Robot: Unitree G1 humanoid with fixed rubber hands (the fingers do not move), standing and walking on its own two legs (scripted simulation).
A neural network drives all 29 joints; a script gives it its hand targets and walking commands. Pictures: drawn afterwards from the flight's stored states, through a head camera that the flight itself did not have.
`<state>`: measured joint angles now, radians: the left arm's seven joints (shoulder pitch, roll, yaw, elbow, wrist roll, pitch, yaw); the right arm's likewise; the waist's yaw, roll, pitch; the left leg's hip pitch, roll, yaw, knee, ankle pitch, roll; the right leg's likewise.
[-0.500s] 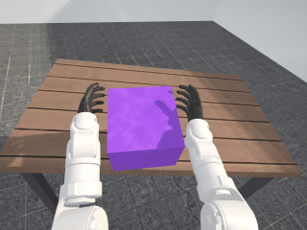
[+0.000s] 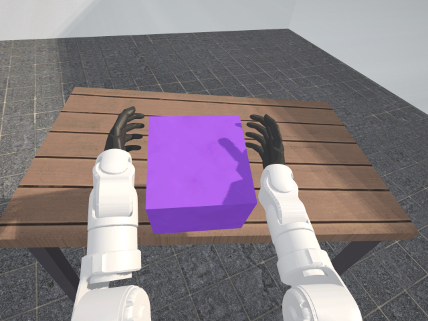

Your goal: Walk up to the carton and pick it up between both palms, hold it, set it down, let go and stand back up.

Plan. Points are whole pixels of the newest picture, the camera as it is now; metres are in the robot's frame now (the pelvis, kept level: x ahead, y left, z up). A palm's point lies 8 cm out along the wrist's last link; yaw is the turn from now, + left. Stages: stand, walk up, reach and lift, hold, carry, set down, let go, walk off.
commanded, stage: reach and lift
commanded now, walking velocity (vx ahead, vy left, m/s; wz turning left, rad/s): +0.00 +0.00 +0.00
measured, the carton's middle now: (196, 174) +0.39 -0.01 +0.07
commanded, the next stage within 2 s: hold in 0.48 s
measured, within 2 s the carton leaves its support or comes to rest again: neither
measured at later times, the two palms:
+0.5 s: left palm (117, 150) +0.36 +0.13 +0.16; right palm (276, 158) +0.35 -0.14 +0.16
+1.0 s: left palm (112, 150) +0.35 +0.14 +0.18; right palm (278, 154) +0.34 -0.14 +0.17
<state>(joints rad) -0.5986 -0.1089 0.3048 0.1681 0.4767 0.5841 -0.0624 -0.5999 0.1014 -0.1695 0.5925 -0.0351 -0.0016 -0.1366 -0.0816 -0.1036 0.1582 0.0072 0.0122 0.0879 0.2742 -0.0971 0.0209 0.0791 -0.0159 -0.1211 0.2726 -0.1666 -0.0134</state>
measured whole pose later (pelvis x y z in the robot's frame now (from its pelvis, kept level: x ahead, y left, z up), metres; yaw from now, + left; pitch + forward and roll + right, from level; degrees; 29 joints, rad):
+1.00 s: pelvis -0.01 -0.01 +0.00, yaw +0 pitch -14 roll +0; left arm -0.58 -0.10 0.30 0.02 0.47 0.74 -0.08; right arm -0.61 0.09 -0.09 0.48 0.04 0.12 -0.17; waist -0.10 -0.09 0.18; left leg 0.05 0.02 0.08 0.29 -0.09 0.02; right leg 0.13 -0.01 -0.13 0.27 -0.16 -0.02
